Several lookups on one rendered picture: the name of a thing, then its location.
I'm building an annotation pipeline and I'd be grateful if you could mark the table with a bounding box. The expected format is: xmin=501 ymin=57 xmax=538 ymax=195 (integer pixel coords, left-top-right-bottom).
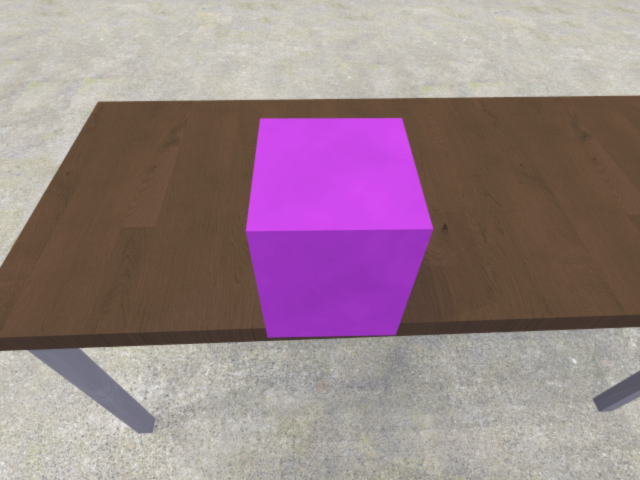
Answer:
xmin=0 ymin=96 xmax=640 ymax=434

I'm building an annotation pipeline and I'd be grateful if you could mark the carton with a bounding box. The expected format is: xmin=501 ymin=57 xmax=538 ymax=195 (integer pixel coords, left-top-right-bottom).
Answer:
xmin=246 ymin=118 xmax=433 ymax=338

